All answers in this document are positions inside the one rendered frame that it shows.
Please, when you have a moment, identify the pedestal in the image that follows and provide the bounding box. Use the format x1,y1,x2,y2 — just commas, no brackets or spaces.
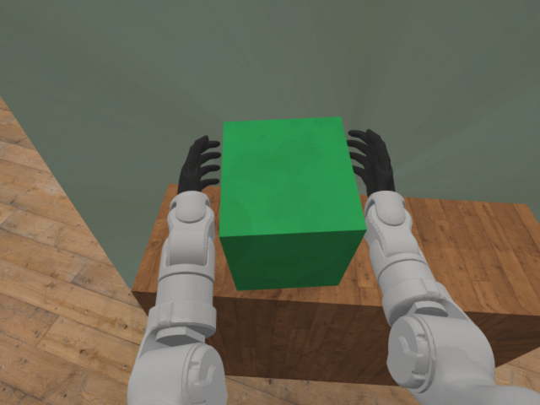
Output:
131,184,540,386

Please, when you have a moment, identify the right robot upper arm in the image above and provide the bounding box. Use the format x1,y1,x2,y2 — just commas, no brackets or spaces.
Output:
386,313,540,405

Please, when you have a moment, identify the left robot hand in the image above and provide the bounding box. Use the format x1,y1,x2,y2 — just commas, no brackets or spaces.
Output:
177,135,221,195

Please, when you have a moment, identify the right robot hand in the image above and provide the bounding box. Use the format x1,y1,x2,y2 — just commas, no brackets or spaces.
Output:
347,129,396,198

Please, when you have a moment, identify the left robot forearm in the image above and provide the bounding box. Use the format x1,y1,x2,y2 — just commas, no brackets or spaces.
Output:
127,191,217,405

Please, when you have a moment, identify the left robot upper arm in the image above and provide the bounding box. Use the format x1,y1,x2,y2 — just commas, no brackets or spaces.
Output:
128,343,228,405

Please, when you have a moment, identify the right robot forearm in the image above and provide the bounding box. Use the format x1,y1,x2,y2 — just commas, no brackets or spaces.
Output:
364,191,495,373

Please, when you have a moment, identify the carton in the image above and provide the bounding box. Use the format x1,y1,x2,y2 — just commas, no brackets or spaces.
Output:
219,116,367,291

